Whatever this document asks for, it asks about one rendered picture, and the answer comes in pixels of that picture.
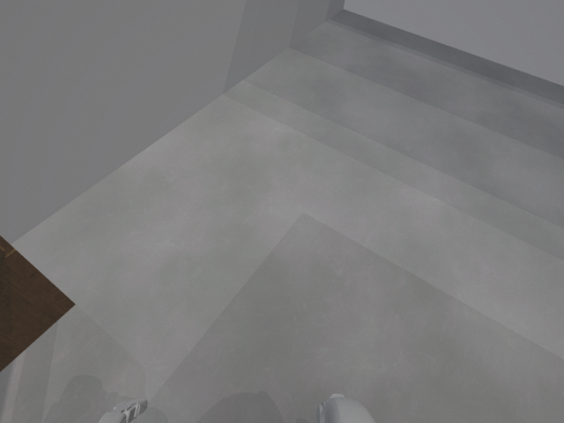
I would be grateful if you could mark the right robot thigh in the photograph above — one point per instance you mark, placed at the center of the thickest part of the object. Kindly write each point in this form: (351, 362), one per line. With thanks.
(342, 410)

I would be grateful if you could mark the robot left hand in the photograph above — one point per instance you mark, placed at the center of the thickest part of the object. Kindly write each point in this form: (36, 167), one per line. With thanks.
(125, 412)

